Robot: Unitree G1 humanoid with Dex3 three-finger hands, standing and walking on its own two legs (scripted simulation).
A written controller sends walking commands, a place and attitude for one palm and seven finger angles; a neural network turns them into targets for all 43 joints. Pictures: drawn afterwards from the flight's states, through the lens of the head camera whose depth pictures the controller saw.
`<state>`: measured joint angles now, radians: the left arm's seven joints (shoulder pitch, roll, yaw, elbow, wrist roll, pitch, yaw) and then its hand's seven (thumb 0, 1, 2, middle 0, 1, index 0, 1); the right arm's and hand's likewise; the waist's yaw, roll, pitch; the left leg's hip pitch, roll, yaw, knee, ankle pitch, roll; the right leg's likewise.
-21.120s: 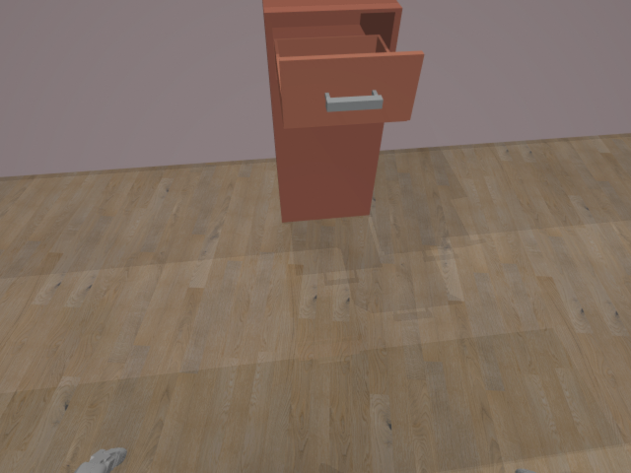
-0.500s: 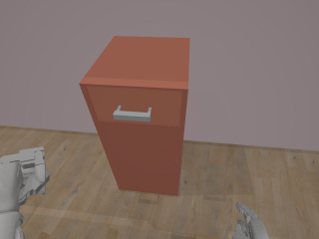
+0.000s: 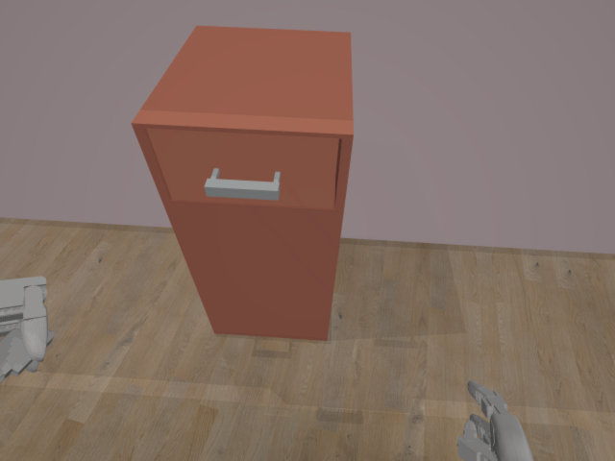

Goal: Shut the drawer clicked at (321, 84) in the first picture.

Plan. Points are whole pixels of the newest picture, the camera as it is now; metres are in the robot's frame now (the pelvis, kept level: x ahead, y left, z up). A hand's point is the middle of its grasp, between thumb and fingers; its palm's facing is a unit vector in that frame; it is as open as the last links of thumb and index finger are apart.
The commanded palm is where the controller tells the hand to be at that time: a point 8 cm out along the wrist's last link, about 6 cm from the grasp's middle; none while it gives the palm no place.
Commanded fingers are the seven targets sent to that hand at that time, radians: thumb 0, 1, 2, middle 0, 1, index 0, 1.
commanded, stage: step back with the hand held close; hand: left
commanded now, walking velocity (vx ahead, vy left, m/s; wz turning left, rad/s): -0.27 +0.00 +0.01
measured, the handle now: (244, 181) +0.59 +0.16 -0.01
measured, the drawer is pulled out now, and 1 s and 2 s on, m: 0.00 0.00 0.00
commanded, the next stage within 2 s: stop stepping back and stand still in 0.92 s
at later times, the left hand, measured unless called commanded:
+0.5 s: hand (3, 419) +0.12 +0.24 +0.18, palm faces +0.42 -0.74 -0.52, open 3.3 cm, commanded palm +0.05 +0.27 +0.18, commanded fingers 0.00 0.90 0.90 -1.40 -1.60 -1.40 -1.60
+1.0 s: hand out of the picture +0.01 +0.26 +0.18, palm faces +0.46 -0.78 -0.42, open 3.3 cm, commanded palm -0.05 +0.28 +0.18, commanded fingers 0.00 0.90 0.90 -1.40 -1.60 -1.40 -1.60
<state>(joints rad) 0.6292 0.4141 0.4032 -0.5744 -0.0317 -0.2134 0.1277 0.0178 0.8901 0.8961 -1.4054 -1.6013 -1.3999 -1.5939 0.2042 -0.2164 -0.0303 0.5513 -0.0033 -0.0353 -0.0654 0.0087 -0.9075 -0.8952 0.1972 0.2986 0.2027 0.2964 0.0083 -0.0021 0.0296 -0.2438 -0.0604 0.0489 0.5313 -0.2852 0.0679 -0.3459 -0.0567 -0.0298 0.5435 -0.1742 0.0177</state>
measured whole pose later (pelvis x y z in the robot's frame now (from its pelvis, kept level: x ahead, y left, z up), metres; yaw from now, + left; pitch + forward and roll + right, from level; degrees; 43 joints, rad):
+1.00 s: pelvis -0.17 +0.00 +0.00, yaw +3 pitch +4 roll -6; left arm 0.62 0.42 0.45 -0.62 -0.05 -0.30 0.16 0.02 0.89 0.90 -1.41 -1.60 -1.40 -1.59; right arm 0.22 -0.15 -0.02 0.63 -0.02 -0.13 -0.04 0.01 -0.91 -0.89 0.20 0.30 0.21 0.30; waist 0.00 0.02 -0.04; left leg -0.55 0.06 0.02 0.42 0.02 0.06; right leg -0.22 0.08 -0.02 0.74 -0.53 -0.01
